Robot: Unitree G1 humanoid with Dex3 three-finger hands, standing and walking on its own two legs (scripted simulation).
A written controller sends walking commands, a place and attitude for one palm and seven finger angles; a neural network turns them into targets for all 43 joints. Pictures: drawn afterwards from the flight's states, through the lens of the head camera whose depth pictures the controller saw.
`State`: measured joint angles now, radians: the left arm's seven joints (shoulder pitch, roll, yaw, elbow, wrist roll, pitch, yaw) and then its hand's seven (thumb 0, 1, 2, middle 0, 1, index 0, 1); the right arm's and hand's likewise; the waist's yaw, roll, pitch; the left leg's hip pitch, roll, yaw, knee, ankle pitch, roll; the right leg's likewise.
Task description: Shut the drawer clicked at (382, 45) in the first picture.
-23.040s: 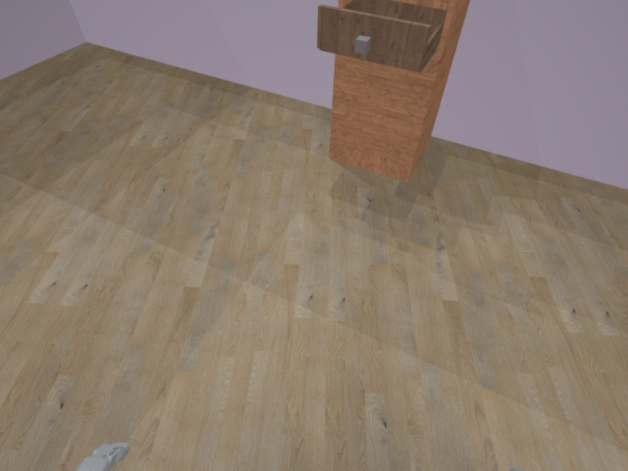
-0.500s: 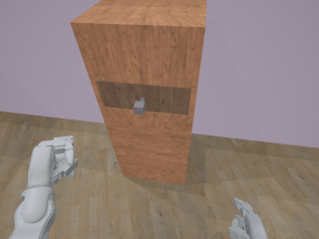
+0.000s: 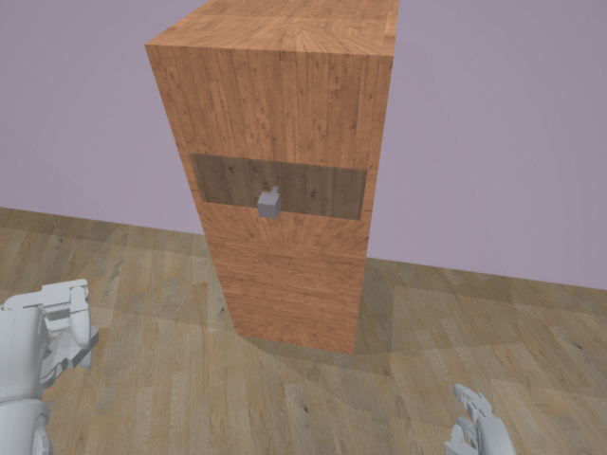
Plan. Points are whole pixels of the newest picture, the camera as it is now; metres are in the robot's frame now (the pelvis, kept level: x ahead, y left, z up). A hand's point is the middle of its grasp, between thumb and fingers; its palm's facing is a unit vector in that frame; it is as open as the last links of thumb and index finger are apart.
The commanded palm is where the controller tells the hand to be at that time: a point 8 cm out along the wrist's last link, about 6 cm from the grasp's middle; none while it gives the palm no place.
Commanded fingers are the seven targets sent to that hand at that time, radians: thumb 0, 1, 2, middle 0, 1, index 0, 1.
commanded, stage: step back with the hand held close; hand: left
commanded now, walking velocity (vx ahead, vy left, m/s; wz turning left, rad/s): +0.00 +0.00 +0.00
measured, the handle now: (271, 199) +0.62 +0.16 -0.04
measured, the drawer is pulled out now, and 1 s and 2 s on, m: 0.00 0.00 0.00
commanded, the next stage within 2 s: stop stepping back and stand still in 1.50 s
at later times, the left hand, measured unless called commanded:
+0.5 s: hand (45, 352) +0.15 +0.27 +0.16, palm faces +0.34 -0.79 -0.51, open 3.3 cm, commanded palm +0.09 +0.31 +0.17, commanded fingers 0.00 0.90 0.90 -1.40 -1.60 -1.40 -1.60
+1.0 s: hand (6, 419) +0.09 +0.26 +0.16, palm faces +0.41 -0.74 -0.54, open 3.2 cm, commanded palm +0.02 +0.29 +0.17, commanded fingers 0.00 0.90 0.90 -1.40 -1.60 -1.40 -1.60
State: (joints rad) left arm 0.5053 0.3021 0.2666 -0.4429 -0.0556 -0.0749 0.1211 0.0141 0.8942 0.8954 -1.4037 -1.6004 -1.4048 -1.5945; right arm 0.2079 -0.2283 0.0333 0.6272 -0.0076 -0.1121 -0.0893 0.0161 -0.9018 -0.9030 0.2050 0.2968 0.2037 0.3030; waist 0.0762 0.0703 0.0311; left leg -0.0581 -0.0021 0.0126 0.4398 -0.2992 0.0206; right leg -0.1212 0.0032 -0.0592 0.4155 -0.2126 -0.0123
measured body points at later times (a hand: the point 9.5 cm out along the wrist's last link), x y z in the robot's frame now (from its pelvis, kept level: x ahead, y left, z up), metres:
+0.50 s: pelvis -0.04 +0.03 -0.01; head -0.02 +0.02 +0.44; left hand +0.13 +0.31 +0.19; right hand +0.14 -0.21 -0.09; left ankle -0.03 +0.10 -0.74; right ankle +0.01 -0.11 -0.74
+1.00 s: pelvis -0.10 +0.01 -0.02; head -0.07 +0.03 +0.43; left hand +0.07 +0.30 +0.19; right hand +0.07 -0.24 -0.09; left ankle -0.03 +0.11 -0.74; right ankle -0.04 -0.12 -0.74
